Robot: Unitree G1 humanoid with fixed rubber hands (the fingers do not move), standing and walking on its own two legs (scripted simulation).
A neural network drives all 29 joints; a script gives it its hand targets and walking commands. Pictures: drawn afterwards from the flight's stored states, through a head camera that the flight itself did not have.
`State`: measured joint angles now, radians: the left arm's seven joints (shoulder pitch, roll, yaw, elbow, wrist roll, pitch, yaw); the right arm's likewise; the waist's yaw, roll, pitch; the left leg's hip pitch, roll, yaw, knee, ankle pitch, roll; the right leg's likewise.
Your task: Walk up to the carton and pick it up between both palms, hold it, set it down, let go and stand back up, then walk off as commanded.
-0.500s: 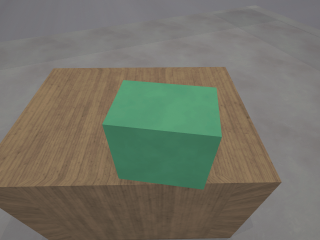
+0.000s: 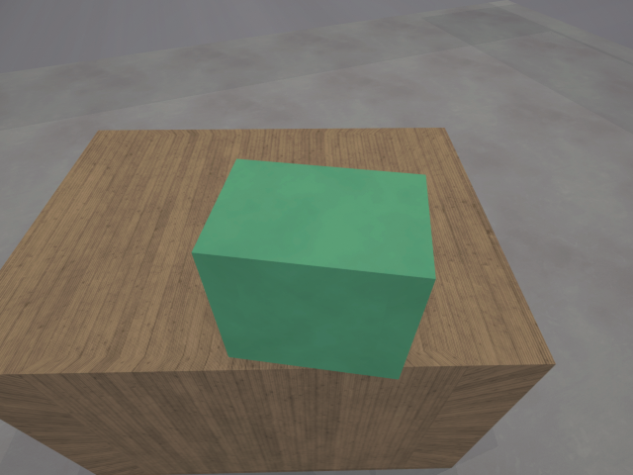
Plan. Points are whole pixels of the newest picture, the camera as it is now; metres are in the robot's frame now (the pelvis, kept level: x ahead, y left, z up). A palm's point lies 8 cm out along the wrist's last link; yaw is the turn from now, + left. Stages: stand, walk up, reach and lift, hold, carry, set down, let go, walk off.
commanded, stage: stand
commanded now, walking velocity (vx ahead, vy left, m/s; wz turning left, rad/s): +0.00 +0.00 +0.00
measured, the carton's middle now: (320, 272) +0.41 +0.01 +0.01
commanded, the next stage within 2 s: walk off in 1.08 s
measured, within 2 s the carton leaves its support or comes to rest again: neither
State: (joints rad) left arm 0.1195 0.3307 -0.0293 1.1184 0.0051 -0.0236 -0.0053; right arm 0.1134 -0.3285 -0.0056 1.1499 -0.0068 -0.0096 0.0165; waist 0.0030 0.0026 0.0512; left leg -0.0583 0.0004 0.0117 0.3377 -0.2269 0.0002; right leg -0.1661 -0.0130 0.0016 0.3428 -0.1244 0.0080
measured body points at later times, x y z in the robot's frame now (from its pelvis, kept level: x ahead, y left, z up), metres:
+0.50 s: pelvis +0.01 +0.00 +0.00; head +0.01 +0.00 +0.45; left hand +0.07 +0.29 -0.14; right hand +0.06 -0.30 -0.14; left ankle -0.02 +0.12 -0.75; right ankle +0.04 -0.12 -0.75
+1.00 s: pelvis +0.01 -0.01 +0.00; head +0.01 -0.01 +0.45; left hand +0.08 +0.28 -0.14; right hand +0.06 -0.30 -0.14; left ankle -0.02 +0.12 -0.75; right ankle +0.04 -0.12 -0.75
